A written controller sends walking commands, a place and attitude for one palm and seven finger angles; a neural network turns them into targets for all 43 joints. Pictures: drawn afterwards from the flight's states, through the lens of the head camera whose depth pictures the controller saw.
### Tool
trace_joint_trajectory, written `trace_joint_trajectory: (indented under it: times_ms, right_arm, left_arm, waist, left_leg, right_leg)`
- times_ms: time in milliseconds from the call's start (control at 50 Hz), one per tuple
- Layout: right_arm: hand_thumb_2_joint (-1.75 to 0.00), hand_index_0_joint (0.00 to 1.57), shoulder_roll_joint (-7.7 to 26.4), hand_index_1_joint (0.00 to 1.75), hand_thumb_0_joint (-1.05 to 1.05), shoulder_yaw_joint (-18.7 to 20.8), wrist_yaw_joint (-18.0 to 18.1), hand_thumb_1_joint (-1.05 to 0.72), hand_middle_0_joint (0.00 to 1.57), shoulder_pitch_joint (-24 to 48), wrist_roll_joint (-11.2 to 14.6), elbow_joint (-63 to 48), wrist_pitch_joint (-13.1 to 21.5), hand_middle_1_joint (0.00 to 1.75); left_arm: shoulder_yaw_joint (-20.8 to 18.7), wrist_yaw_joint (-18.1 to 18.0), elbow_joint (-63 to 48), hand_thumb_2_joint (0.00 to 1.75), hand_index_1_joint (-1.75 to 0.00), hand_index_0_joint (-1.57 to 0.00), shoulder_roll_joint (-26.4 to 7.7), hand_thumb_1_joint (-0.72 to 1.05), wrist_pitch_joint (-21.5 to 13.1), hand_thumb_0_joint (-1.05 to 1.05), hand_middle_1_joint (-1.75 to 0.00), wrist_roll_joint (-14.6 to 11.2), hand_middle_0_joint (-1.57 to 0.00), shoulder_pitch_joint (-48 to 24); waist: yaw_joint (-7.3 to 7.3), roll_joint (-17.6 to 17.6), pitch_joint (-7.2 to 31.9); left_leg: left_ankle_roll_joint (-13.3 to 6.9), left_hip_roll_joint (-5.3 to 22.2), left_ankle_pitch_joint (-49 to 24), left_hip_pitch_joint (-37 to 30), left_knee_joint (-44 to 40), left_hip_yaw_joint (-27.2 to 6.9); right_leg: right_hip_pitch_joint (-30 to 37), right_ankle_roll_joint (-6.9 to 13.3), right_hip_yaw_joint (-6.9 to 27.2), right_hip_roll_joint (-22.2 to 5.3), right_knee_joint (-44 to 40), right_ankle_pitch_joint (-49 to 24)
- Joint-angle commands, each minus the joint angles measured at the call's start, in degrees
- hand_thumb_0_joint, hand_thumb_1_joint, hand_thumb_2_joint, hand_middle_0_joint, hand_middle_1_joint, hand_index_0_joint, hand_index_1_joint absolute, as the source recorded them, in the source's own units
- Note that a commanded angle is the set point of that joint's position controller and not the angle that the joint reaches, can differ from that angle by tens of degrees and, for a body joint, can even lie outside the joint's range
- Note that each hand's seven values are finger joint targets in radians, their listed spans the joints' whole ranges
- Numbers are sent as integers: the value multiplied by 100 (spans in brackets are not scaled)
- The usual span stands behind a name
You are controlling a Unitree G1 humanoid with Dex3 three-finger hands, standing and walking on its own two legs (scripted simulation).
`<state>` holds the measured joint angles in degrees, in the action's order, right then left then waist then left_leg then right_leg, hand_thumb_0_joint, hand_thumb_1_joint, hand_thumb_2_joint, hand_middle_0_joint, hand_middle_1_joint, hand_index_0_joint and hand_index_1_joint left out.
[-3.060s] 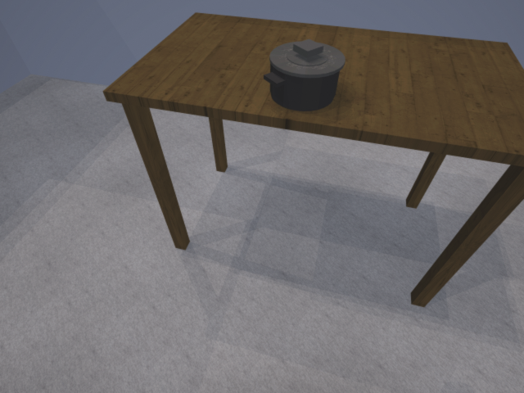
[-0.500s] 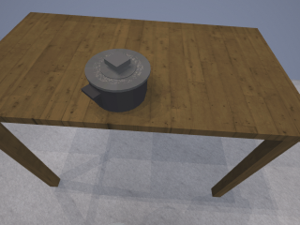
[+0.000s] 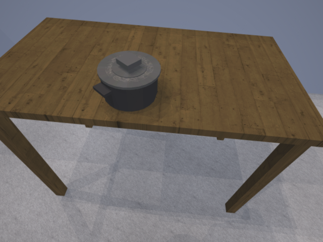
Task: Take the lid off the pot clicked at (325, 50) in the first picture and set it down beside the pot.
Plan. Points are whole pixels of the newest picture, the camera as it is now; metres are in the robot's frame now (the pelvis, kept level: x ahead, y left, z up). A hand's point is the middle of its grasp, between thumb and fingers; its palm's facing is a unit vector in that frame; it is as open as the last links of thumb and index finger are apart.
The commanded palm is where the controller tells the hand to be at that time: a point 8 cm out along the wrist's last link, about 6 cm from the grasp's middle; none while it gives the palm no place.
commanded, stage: come to a stop and stand still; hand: left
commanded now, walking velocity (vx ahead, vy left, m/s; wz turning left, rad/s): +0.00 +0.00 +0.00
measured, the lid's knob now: (128, 61) +0.55 +0.15 +0.16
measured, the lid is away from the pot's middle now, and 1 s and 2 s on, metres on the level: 0.00 0.00 0.00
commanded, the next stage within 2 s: look again from close up in 0.16 s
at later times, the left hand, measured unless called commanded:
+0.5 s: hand out of the picture +0.00 +0.18 -0.17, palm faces +0.03 -0.97 -0.25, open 7.4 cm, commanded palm none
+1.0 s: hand out of the picture +0.06 +0.17 -0.17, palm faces +0.03 -0.97 -0.23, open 7.3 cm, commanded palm none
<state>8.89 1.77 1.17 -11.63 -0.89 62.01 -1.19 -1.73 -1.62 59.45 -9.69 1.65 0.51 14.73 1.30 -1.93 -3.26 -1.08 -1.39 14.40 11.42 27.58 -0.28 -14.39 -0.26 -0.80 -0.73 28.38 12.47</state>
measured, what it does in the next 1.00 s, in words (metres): stands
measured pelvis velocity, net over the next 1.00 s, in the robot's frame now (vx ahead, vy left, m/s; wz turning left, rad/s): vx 0.02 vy -0.01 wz -0.01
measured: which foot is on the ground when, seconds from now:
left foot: down 0.00-1.00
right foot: down 0.00-1.00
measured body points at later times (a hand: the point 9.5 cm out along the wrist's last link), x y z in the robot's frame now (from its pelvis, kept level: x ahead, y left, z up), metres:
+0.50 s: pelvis +0.00 +0.00 +0.00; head +0.00 -0.03 +0.45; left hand +0.00 +0.23 -0.15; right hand +0.00 -0.21 -0.18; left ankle +0.00 +0.11 -0.74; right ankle +0.03 -0.12 -0.74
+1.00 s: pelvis +0.02 -0.01 +0.00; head +0.04 -0.03 +0.45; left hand +0.05 +0.22 -0.15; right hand +0.03 -0.23 -0.16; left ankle +0.00 +0.11 -0.74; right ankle +0.03 -0.12 -0.74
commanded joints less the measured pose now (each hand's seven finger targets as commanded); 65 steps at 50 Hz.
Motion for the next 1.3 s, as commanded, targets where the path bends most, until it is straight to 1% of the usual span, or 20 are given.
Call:
trace_joint_trajectory:
  times_ms: [0,60,120,200,220,240,260,280,300,320,340,380,420,500,600,700,800,920,1060,1280]
  right_arm:
    - [-90,20,727,30,0,47,47,-90,20,175,2,-255,157,30]
    - [-90,20,687,30,0,54,46,-90,20,-84,5,-142,148,30]
    - [-90,20,579,30,0,50,54,-90,20,-375,6,-36,156,30]
    - [-90,20,442,30,0,3,61,-90,20,-665,-1,78,163,30]
    - [-90,20,423,30,0,0,66,-90,20,-699,1,90,161,30]
    - [-90,20,674,30,0,-29,-11,-90,20,-136,28,-298,246,30]
    - [-90,20,306,30,0,-81,-48,-90,20,-548,21,-448,210,30]
    - [-90,20,332,30,0,-97,-60,-90,20,-786,15,-439,227,30]
    - [-90,20,362,30,0,-102,-61,-90,20,-946,4,-434,253,30]
    - [-90,20,379,30,0,-86,-45,-90,20,-977,-12,-474,262,30]
    - [-90,20,424,30,0,-74,-23,-90,20,-876,-3,-567,254,30]
    - [-90,20,487,30,0,-76,-12,-90,20,-819,15,-647,254,30]
    - [-90,20,472,30,0,-86,-1,-90,20,-887,13,-655,281,30]
    - [-90,20,494,30,0,-122,15,-90,20,-938,34,-513,332,30]
    - [-90,20,478,30,0,-140,36,-90,20,-930,33,-398,369,30]
    - [-90,20,473,30,0,-142,55,-90,20,-851,26,-314,358,30]
    - [-90,20,498,30,0,-135,69,-90,20,-798,27,-245,363,30]
    - [-90,20,487,30,0,-114,86,-90,20,-734,20,-180,354,30]
    - [-90,20,512,30,0,-118,95,-90,20,-643,31,-118,335,30]
    - [-90,20,500,30,0,-119,101,-90,20,-635,35,-21,338,30]
  left_arm:
    - [-70,17,33,90,-30,-20,-553,90,-112,0,-30,61,-20,432]
    - [-49,26,129,90,-30,-20,-551,90,-142,0,-30,58,-20,482]
    - [-49,20,177,90,-30,-20,-564,90,-192,0,-30,41,-20,492]
    - [-53,4,221,90,-30,-20,-510,90,-227,0,-30,22,-20,519]
    - [-64,3,232,90,-30,-20,-535,90,-233,0,-30,19,-20,544]
    - [79,-242,352,90,-30,-20,-509,90,-361,0,-30,108,-20,994]
    - [45,-201,108,90,-30,-20,-810,90,-402,0,-30,69,-20,636]
    - [43,-162,2,90,-30,-20,-827,90,-404,0,-30,63,-20,478]
    - [52,-129,-46,90,-30,-20,-750,90,-391,0,-30,58,-20,411]
    - [37,-92,-56,90,-30,-20,-762,90,-339,0,-30,41,-20,395]
    - [55,-82,-72,90,-30,-20,-645,90,-313,0,-30,31,-20,454]
    - [98,-67,-51,90,-30,-20,-505,90,-310,0,-30,41,-20,576]
    - [88,-51,-48,90,-30,-20,-508,90,-314,0,-30,29,-20,614]
    - [101,-68,-53,90,-30,-20,-482,90,-349,0,-30,3,-20,566]
    - [69,-74,-84,90,-30,-20,-519,90,-359,0,-30,-9,-20,502]
    - [51,-71,-90,90,-30,-20,-578,90,-343,0,-30,-14,-20,397]
    - [41,-66,-94,90,-30,-20,-629,90,-342,0,-30,-17,-20,346]
    - [21,-65,-80,90,-30,-20,-645,90,-320,0,-30,-21,-20,309]
    - [36,-63,-31,90,-30,-20,-651,90,-312,0,-30,-18,-20,277]
    - [44,-55,38,90,-30,-20,-623,90,-323,0,-30,-18,-20,340]
  waist:
    - [115,990,-70]
    - [62,660,-144]
    - [-17,221,-111]
    - [-108,65,-151]
    - [-104,-10,-119]
    - [142,227,-200]
    - [-221,177,364]
    - [-296,145,408]
    - [-349,320,291]
    - [-281,762,402]
    - [-237,779,80]
    - [-161,247,-262]
    - [-140,-41,-142]
    - [-167,-75,-187]
    - [-148,-23,17]
    - [-136,100,-16]
    - [-132,147,180]
    - [-105,165,267]
    - [-123,229,76]
    - [-120,138,78]
  left_leg:
    - [-197,901,1300,952,-1680,-1089]
    - [-135,759,1355,859,-1580,-968]
    - [-97,630,940,557,-1286,-775]
    - [-53,514,601,395,-1004,-579]
    - [-63,507,511,340,-959,-532]
    - [141,568,52,514,130,-40]
    - [149,261,489,343,193,-138]
    - [90,293,402,138,119,-146]
    - [34,363,205,124,-55,-237]
    - [-16,460,300,163,-282,-364]
    - [-69,553,594,593,-455,-552]
    - [-128,564,805,996,-676,-671]
    - [-139,532,547,810,-657,-616]
    - [-109,503,68,613,-602,-507]
    - [-84,511,-414,394,-570,-424]
    - [-43,518,-566,338,-548,-389]
    - [-23,555,-791,171,-528,-364]
    - [-10,606,-903,-11,-545,-366]
    - [21,601,-858,5,-558,-347]
    - [31,609,-805,-69,-626,-329]
  right_leg:
    - [565,4,147,-254,-349,71]
    - [437,23,232,-309,-606,186]
    - [172,87,426,-392,-894,391]
    - [-156,135,625,-477,-1079,737]
    - [-143,160,640,-472,-1114,732]
    - [53,118,681,-700,-830,-533]
    - [-56,354,1107,-953,-988,778]
    - [-400,456,1022,-915,-971,1545]
    - [-588,446,863,-743,-827,1545]
    - [-533,424,657,-577,-538,1365]
    - [-496,366,575,-444,-446,1302]
    - [-346,342,595,-379,-442,1130]
    - [-261,342,580,-394,-448,956]
    - [-209,330,664,-447,-480,534]
    - [38,329,639,-496,-426,-41]
    - [123,336,634,-516,-430,-340]
    - [295,335,606,-535,-400,-713]
    - [362,329,548,-516,-412,-819]
    - [279,326,597,-524,-508,-796]
    - [289,338,646,-518,-596,-771]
